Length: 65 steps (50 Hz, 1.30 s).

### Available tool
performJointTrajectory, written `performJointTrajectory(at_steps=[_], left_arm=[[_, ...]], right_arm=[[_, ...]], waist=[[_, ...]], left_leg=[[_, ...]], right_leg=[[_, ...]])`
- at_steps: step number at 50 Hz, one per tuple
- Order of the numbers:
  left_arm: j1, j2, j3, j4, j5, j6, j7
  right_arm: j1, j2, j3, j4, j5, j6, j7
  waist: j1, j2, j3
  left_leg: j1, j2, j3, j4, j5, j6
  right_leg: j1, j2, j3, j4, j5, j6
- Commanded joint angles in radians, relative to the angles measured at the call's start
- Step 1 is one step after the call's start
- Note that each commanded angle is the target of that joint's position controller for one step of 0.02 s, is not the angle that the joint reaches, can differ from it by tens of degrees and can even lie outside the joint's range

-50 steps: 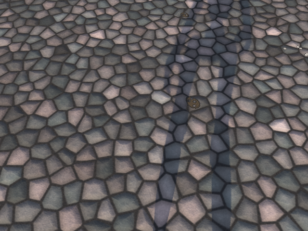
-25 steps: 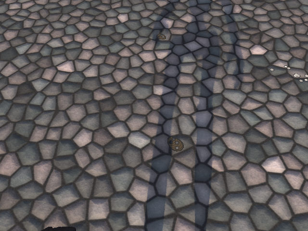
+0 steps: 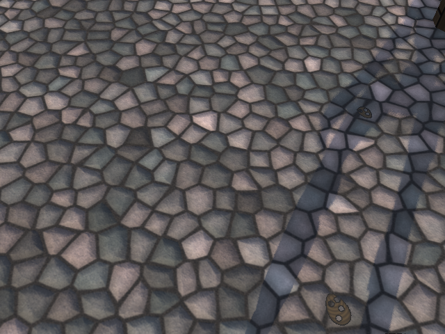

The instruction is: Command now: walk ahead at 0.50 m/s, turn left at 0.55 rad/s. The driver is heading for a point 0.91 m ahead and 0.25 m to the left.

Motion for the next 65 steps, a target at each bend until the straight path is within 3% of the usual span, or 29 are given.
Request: performJointTrajectory(at_steps=[1,2,3,4,5,7,10,16,21,24,25,26,27,28,29,32,35,42,46,48,50,51,52,53,54,56,57,60,65], left_arm=[[-0.054,0.179,0.028,-0.092,0.010,-0.004,0.010],[0.024,0.024,-0.019,-0.153,0.025,-0.040,-0.007],[-0.082,0.109,-0.006,-0.171,-0.017,-0.089,-0.026],[-0.163,0.137,0.001,-0.196,-0.047,-0.109,-0.034],[-0.162,0.127,0.000,-0.189,-0.031,-0.114,-0.027],[-0.142,0.143,0.016,-0.178,0.012,-0.095,-0.017],[-0.149,0.111,0.014,-0.194,0.024,-0.062,-0.016],[-0.364,0.065,-0.008,-0.269,0.017,-0.060,-0.026],[-0.419,0.112,0.003,-0.309,0.005,-0.081,-0.048],[-0.273,0.153,0.025,-0.278,0.007,-0.098,-0.047],[-0.142,0.193,0.039,-0.260,0.024,-0.102,-0.041],[0.006,0.276,0.061,-0.244,0.043,-0.097,-0.033],[0.042,0.258,0.059,-0.214,0.023,-0.083,-0.042],[-0.011,0.159,0.034,-0.239,0.009,-0.075,-0.041],[-0.061,0.121,0.021,-0.249,0.011,-0.064,-0.036],[-0.140,0.093,0.006,-0.236,0.028,-0.058,-0.034],[-0.134,0.127,0.018,-0.213,0.021,-0.071,-0.035],[-0.086,0.176,0.034,-0.182,0.011,-0.053,-0.025],[-0.038,0.212,0.044,-0.159,-0.009,-0.031,-0.024],[-0.034,0.239,0.051,-0.156,-0.020,-0.019,-0.021],[-0.044,0.245,0.047,-0.151,-0.026,-0.006,-0.017],[-0.032,0.204,0.028,-0.158,-0.008,-0.010,-0.014],[0.074,0.060,-0.024,-0.211,0.034,-0.031,-0.030],[0.011,0.126,-0.018,-0.201,-0.004,-0.065,-0.043],[-0.100,0.188,0.001,-0.232,-0.047,-0.078,-0.049],[-0.149,0.165,-0.005,-0.222,-0.013,-0.074,-0.037],[-0.100,0.167,-0.001,-0.214,-0.011,-0.061,-0.039],[-0.047,0.130,-0.005,-0.183,-0.013,-0.019,-0.040],[-0.144,0.098,-0.009,-0.209,-0.008,-0.009,-0.042]], right_arm=[[0.381,-0.275,-0.111,0.024,0.003,0.006,-0.031],[0.334,-0.365,-0.120,0.001,0.004,-0.001,-0.034],[0.368,-0.274,-0.090,-0.013,-0.013,-0.010,-0.031],[0.337,-0.215,-0.074,-0.008,-0.020,-0.023,-0.032],[0.265,-0.181,-0.064,-0.019,-0.012,-0.034,-0.030],[0.173,-0.140,-0.048,-0.050,-0.019,-0.040,-0.034],[0.179,-0.170,-0.055,-0.054,-0.013,-0.042,-0.051],[0.267,-0.197,-0.061,-0.042,-0.004,-0.028,-0.076],[0.322,-0.186,-0.059,-0.026,0.001,-0.014,-0.082],[0.287,-0.174,-0.054,-0.045,-0.005,-0.007,-0.086],[0.270,-0.129,-0.037,-0.064,-0.012,-0.010,-0.081],[0.359,-0.069,-0.018,-0.088,-0.007,-0.017,-0.081],[0.429,-0.092,-0.011,-0.101,0.013,-0.023,-0.080],[0.373,-0.191,-0.034,-0.083,0.020,-0.019,-0.080],[0.285,-0.211,-0.040,-0.099,0.009,-0.012,-0.080],[0.241,-0.156,-0.042,-0.123,-0.001,0.002,-0.069],[0.224,-0.108,-0.031,-0.150,0.002,0.017,-0.067],[0.048,-0.082,-0.013,-0.200,-0.005,0.000,-0.031],[-0.037,-0.092,-0.014,-0.247,0.000,0.002,-0.009],[-0.014,-0.117,-0.027,-0.257,-0.008,0.006,-0.006],[0.201,-0.182,-0.068,-0.206,-0.009,0.011,-0.014],[0.376,-0.243,-0.097,-0.156,-0.007,0.017,-0.032],[0.385,-0.369,-0.111,-0.147,-0.004,0.009,-0.043],[0.432,-0.295,-0.085,-0.167,-0.008,-0.002,-0.040],[0.387,-0.244,-0.067,-0.154,-0.019,-0.014,-0.034],[0.242,-0.166,-0.038,-0.155,-0.019,-0.023,-0.035],[0.206,-0.154,-0.032,-0.160,-0.034,-0.031,-0.037],[0.180,-0.154,-0.033,-0.134,-0.036,-0.057,-0.038],[0.202,-0.162,-0.033,-0.085,-0.046,-0.073,-0.055]], waist=[[-0.237,0.027,-0.237],[-0.106,0.267,-0.332],[-0.171,0.129,-0.394],[-0.173,0.088,-0.262],[-0.117,-0.011,-0.174],[-0.050,-0.003,-0.110],[-0.024,-0.008,-0.084],[-0.105,0.061,-0.039],[-0.117,0.088,-0.042],[-0.030,0.123,-0.092],[0.034,0.085,-0.204],[0.038,-0.115,-0.369],[0.010,-0.352,-0.415],[0.029,-0.205,-0.269],[0.034,-0.121,-0.161],[-0.029,-0.119,-0.033],[-0.043,-0.123,-0.029],[0.020,-0.066,-0.002],[0.034,-0.076,0.031],[-0.001,-0.098,-0.002],[-0.139,-0.092,-0.126],[-0.217,-0.035,-0.218],[-0.106,0.252,-0.318],[-0.169,0.172,-0.472],[-0.187,0.112,-0.319],[-0.113,-0.004,-0.146],[-0.067,0.057,-0.136],[-0.025,0.028,-0.091],[-0.055,0.018,-0.018]], left_leg=[[0.614,0.029,-0.175,-0.077,-0.031,0.120],[0.922,0.285,-0.795,-0.214,-0.176,0.335],[0.962,0.308,-0.902,-0.331,-0.223,0.319],[0.872,0.278,-0.735,-0.327,-0.140,0.263],[0.712,0.230,-0.602,-0.322,-0.025,0.222],[0.485,0.174,-0.467,-0.344,0.192,0.198],[0.359,0.136,-0.392,-0.390,0.245,0.191],[0.287,0.053,-0.317,-0.377,0.123,0.106],[0.406,0.106,-0.445,-0.267,0.057,0.082],[0.419,0.082,-0.482,-0.130,0.158,0.045],[0.338,0.029,-0.431,0.065,0.147,0.012],[0.055,-0.096,-0.301,0.403,-0.112,-0.062],[-0.187,-0.103,-0.258,0.616,-0.488,-0.086],[-0.266,-0.035,-0.278,0.707,-0.418,-0.093],[-0.266,0.000,-0.236,0.715,-0.333,-0.097],[-0.158,0.080,-0.208,0.600,-0.215,-0.097],[-0.166,0.100,-0.188,0.523,-0.153,-0.109],[-0.141,0.080,-0.104,0.161,0.143,-0.110],[-0.131,0.055,-0.055,0.050,0.073,-0.074],[-0.037,0.002,-0.011,0.021,-0.034,-0.035],[0.285,-0.082,0.028,-0.064,-0.017,0.025],[0.596,-0.035,-0.078,-0.068,0.030,0.065],[0.955,0.264,-0.619,-0.109,-0.066,0.242],[0.986,0.349,-0.887,-0.273,-0.187,0.300],[0.896,0.313,-0.720,-0.289,-0.121,0.241],[0.603,0.235,-0.465,-0.311,0.059,0.154],[0.502,0.236,-0.417,-0.335,0.149,0.164],[0.370,0.214,-0.292,-0.428,0.169,0.156],[0.389,0.167,-0.085,-0.479,0.204,0.091]], right_leg=[[-0.331,-0.160,0.040,0.653,0.816,-0.064],[-0.776,0.079,0.170,1.020,-0.088,0.000],[-0.899,0.064,0.394,1.089,-0.117,-0.033],[-0.961,0.015,0.393,1.051,-0.033,-0.064],[-0.914,-0.035,0.392,0.941,0.048,-0.071],[-0.763,-0.079,0.391,0.818,0.111,-0.054],[-0.712,-0.077,0.365,0.669,0.170,-0.008],[-0.647,0.011,0.339,0.235,0.529,0.014],[-0.614,0.040,0.375,0.108,0.482,-0.017],[-0.418,0.050,0.352,0.044,0.412,-0.071],[-0.189,-0.045,0.425,0.074,0.411,-0.125],[0.185,-0.273,0.746,0.066,0.316,-0.251],[0.292,-0.404,1.097,-0.037,0.082,-0.337],[0.180,-0.369,1.008,-0.068,-0.057,-0.295],[0.045,-0.323,0.846,-0.080,-0.001,-0.251],[-0.227,-0.227,0.588,-0.164,0.230,-0.219],[-0.257,-0.227,0.467,-0.221,0.347,-0.243],[-0.176,-0.196,0.219,-0.221,0.524,-0.204],[-0.072,-0.237,0.171,-0.182,0.593,-0.181],[-0.036,-0.245,0.140,-0.078,0.879,-0.165],[-0.091,-0.214,0.091,0.211,1.097,-0.133],[-0.303,-0.178,0.082,0.464,0.891,-0.096],[-0.762,-0.013,0.122,0.852,-0.029,-0.031],[-0.857,0.036,0.347,1.005,-0.149,-0.036],[-0.944,-0.010,0.363,1.022,-0.068,-0.053],[-0.867,-0.095,0.349,0.872,0.077,-0.069],[-0.789,-0.117,0.365,0.844,0.121,-0.061],[-0.721,-0.127,0.369,0.772,0.185,-0.036],[-0.801,-0.083,0.398,0.520,0.486,-0.019]])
